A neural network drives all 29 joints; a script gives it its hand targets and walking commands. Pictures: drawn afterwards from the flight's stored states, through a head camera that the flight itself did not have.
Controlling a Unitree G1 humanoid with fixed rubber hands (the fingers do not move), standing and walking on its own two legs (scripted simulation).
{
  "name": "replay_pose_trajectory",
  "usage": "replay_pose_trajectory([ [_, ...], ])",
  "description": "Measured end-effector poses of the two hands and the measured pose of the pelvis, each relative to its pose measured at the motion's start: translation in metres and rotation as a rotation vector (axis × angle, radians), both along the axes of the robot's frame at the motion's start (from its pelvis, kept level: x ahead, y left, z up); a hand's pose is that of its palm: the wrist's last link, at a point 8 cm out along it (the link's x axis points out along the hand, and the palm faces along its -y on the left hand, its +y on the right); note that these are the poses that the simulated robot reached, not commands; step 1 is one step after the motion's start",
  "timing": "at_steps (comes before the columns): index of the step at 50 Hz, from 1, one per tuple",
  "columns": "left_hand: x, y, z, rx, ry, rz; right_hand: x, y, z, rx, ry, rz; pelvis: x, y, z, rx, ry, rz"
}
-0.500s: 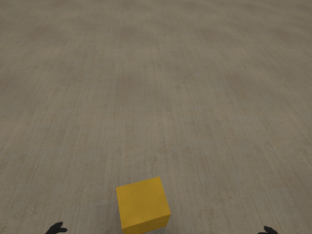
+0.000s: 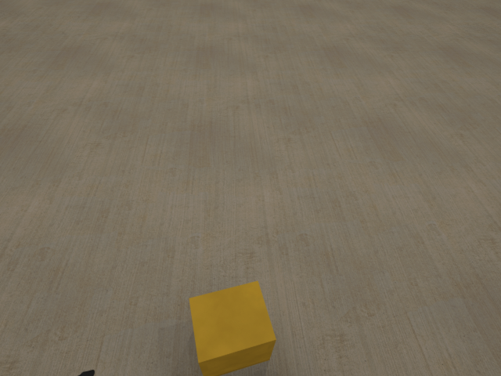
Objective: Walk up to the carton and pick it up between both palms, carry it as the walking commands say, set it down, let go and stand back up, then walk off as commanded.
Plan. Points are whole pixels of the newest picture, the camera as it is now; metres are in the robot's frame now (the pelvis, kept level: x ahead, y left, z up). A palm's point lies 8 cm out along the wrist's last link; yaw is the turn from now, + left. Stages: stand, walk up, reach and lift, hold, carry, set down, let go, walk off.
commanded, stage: stand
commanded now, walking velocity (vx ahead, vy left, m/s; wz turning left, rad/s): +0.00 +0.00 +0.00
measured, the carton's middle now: (231, 330) +0.38 +0.07 -0.65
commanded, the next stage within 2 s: walk off in 0.48 s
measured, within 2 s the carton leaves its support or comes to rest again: neither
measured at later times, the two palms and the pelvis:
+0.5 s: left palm out of the picture +0.08 +0.31 -0.11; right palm out of the picture +0.09 -0.31 -0.10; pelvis +0.00 +0.00 +0.00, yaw +1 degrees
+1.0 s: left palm out of the picture +0.04 +0.23 -0.12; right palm out of the picture +0.02 -0.39 -0.13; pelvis -0.02 -0.07 -0.01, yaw -4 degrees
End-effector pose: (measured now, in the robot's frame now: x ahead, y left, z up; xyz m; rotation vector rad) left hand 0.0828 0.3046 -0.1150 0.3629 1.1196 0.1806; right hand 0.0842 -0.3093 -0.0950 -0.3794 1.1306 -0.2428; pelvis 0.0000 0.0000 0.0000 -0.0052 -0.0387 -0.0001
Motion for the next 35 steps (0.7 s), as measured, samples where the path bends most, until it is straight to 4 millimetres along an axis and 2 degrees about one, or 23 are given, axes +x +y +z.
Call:
replay_pose_trajectory([
  [35, -0.0101, 0.0043, 0.0021, 0.009, 0.035, 0.041, 0.0024, -0.0047, -0.0024, 0.005, 0.023, 0.013, -0.0025, -0.0032, 0.0016, 0.001, 0.002, 0.020],
])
